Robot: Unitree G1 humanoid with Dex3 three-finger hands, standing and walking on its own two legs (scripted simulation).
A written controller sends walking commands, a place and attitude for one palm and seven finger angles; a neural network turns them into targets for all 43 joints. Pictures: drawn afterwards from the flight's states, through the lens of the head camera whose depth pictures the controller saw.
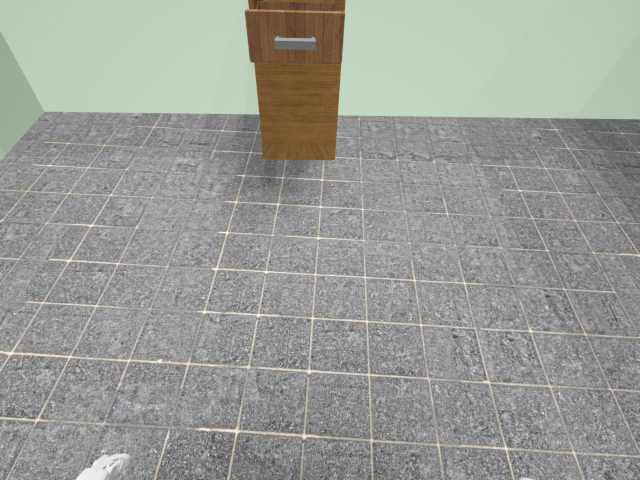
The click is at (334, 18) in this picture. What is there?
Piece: drawer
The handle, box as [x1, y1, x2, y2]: [274, 36, 315, 49]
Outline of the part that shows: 274,40 275,48 315,49 314,37 280,38 276,36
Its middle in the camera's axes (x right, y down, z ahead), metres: -0.09 -0.67 +1.31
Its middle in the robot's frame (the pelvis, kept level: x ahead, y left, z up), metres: +1.42 +0.15 -0.04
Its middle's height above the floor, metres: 0.73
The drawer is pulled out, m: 0.30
